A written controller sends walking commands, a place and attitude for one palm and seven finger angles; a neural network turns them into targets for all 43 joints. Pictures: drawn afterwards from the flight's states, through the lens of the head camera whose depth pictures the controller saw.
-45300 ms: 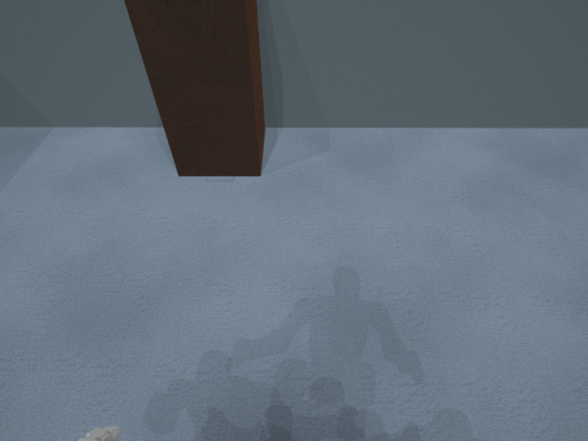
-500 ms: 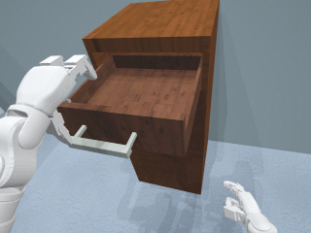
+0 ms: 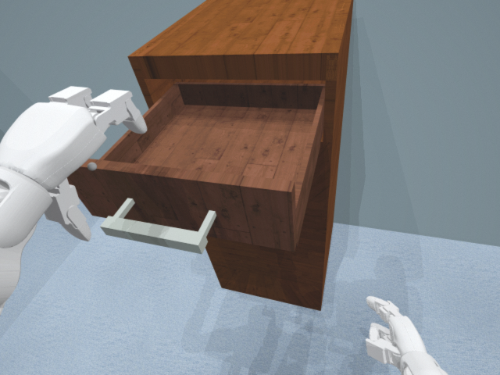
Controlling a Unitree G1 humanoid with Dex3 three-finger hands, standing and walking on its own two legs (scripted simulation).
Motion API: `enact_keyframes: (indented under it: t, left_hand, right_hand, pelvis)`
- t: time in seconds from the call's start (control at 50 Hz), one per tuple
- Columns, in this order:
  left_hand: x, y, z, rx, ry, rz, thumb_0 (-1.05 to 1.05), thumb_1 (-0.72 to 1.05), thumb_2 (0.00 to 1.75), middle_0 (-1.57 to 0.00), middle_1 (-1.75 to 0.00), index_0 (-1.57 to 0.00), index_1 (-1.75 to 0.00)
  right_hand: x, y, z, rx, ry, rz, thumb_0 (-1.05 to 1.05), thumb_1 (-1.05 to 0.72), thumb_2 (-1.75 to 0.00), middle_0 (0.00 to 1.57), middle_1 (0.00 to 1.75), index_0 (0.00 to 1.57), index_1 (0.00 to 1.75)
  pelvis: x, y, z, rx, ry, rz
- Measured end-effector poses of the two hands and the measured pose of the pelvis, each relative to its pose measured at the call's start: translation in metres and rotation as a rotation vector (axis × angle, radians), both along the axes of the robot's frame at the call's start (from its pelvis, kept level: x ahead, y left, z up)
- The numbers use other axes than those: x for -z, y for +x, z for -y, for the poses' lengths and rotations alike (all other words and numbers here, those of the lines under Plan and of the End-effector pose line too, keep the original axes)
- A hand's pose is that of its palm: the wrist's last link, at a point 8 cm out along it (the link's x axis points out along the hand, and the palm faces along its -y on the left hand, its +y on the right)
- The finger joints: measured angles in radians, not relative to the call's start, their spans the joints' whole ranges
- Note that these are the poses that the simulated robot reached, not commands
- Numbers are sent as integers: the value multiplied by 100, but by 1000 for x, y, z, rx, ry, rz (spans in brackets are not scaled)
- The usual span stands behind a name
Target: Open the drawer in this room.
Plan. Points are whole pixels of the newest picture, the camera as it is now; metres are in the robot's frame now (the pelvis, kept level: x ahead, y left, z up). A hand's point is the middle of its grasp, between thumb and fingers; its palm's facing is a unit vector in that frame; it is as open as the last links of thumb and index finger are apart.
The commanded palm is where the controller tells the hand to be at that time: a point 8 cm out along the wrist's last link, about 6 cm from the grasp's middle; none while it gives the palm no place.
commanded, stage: draw the hand back to the body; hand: left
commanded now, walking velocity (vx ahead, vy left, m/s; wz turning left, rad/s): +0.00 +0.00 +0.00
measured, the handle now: (159, 222) +0.28 +0.18 +0.15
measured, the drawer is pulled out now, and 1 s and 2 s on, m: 0.29 0.29 0.29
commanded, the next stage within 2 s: step back with the hand held close in 1.36 s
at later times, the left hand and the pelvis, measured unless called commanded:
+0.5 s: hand (49, 153) +0.22 +0.20 +0.32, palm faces +0.41 -0.69 -0.60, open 13.7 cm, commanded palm +0.18 +0.26 +0.34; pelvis +0.01 +0.01 +0.01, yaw +1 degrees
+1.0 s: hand (28, 128) +0.25 +0.23 +0.34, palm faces +0.55 -0.76 -0.35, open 10.1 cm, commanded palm +0.19 +0.29 +0.33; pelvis +0.06 +0.01 +0.01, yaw -1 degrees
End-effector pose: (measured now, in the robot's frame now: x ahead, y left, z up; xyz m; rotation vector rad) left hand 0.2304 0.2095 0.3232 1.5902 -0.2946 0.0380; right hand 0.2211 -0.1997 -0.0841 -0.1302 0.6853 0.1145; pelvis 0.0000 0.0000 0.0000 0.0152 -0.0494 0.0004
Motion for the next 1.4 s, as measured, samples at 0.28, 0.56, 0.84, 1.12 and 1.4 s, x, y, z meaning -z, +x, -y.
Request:
enact_keyframes:
  t: [0.28, 0.56, 0.84, 1.12, 1.4]
  left_hand:
    - [13, -17, -19, -37, -7, -57, 0, -50, 30, -32, -120, -32, -120]
    - [-17, -45, -46, 399, -880, 546, 0, -39, 35, -32, -113, -31, -113]
    - [-13, -30, -50, 402, -901, 622, 0, 3, 53, -28, -85, -27, -85]
    - [-10, -31, -67, 238, -889, 615, 0, 51, 74, -24, -54, -24, -54]
    - [-12, -42, -65, 229, -916, 662, 1, 84, 89, -22, -32, -21, -33]
  right_hand:
    - [-5, 12, -14, -34, -22, 18, 2, -91, -90, 20, 30, 20, 30]
    - [-17, -6, -19, 63, -59, 52, 2, -91, -90, 20, 30, 20, 30]
    - [-11, -10, 14, 158, -128, 2, 2, -91, -90, 20, 30, 20, 30]
    - [-14, 28, 1, 129, -76, 37, 2, -91, -90, 20, 30, 20, 30]
    - [-15, 23, 2, 112, -76, 40, 2, -91, -90, 20, 30, 20, 30]
  pelvis:
    - [-1, 3, -8, -12, -5, -5]
    - [-9, 17, -8, 0, -27, 27]
    - [-10, 50, -13, 24, -30, 12]
    - [-10, 58, -9, 14, -30, -8]
    - [-10, 51, -2, 4, -28, 10]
